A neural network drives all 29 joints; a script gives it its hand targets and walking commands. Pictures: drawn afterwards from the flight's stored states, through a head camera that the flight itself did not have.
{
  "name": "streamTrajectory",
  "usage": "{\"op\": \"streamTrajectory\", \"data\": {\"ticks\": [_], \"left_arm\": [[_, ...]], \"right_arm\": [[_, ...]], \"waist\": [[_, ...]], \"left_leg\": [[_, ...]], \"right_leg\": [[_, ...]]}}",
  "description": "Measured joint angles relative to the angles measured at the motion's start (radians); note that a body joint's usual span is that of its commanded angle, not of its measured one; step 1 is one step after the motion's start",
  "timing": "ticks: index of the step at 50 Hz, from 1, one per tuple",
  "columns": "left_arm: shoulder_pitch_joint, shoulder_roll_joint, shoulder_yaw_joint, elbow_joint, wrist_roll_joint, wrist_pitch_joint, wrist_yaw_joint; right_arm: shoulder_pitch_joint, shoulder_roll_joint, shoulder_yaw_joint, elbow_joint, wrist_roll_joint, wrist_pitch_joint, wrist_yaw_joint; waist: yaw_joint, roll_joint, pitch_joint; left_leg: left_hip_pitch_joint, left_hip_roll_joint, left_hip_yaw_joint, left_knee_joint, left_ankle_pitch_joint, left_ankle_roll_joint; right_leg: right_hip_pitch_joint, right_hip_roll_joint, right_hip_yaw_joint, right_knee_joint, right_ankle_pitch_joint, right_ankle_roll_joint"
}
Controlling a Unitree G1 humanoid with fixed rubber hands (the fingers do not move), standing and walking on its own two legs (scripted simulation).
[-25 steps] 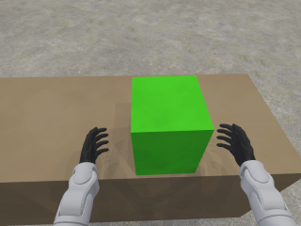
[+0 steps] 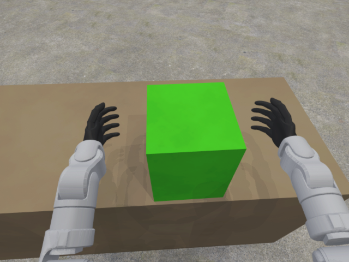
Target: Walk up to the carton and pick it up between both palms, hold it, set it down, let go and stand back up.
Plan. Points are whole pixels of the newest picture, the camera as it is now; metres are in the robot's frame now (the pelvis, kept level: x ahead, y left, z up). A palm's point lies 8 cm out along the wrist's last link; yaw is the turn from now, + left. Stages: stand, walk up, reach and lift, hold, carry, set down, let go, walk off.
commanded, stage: reach and lift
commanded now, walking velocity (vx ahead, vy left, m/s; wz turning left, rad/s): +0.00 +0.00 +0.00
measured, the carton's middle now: (187, 144) +0.42 -0.03 -0.01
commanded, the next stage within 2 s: none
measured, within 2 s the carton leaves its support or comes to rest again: neither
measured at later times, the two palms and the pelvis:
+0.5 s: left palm (95, 105) +0.42 +0.18 +0.15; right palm (278, 100) +0.43 -0.22 +0.15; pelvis -0.01 +0.00 +0.00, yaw +1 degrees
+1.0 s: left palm (108, 144) +0.40 +0.17 +0.03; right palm (246, 137) +0.41 -0.18 +0.03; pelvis +0.00 +0.00 -0.01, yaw +2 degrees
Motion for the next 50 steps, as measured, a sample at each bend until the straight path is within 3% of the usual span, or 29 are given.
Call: {"op": "streamTrajectory", "data": {"ticks": [14,25,33,43,50], "left_arm": [[-0.24,0.043,-0.002,0.219,-0.028,0.01,0.021],[-0.414,0.063,-0.011,0.454,-0.029,-0.061,0.014],[-0.395,0.027,0.008,0.605,0.021,-0.233,-0.008],[-0.303,-0.036,-0.012,0.764,0.039,-0.499,0.013],[-0.333,-0.062,-0.024,0.921,0.031,-0.666,0.02]], "right_arm": [[-0.241,-0.022,-0.016,0.225,0.004,0.038,0.017],[-0.408,-0.024,-0.008,0.418,-0.009,0.023,0.008],[-0.386,0.037,-0.013,0.502,-0.063,-0.08,-0.012],[-0.278,0.139,-0.067,0.571,-0.163,-0.272,-0.027],[-0.286,0.15,-0.065,0.669,-0.179,-0.38,-0.033]], "waist": [[0.008,0.004,-0.056],[0.011,0.013,-0.076],[0.012,0.015,-0.076],[0.024,0.034,-0.107],[0.032,0.053,-0.143]], "left_leg": [[-0.092,0.001,-0.01,0.04,-0.003,-0.001],[-0.132,0.002,-0.027,0.057,-0.003,-0.003],[-0.136,0.001,-0.04,0.062,-0.007,-0.005],[-0.241,0.004,-0.059,0.137,-0.038,-0.007],[-0.339,0.005,-0.066,0.207,-0.063,-0.007]], "right_leg": [[-0.078,0.003,-0.002,0.012,0.011,-0.001],[-0.106,0.004,-0.012,0.015,0.015,-0.003],[-0.105,0.003,-0.021,0.017,0.008,-0.003],[-0.189,0.006,-0.036,0.059,-0.01,-0.002],[-0.28,0.007,-0.041,0.115,-0.029,-0.001]]}}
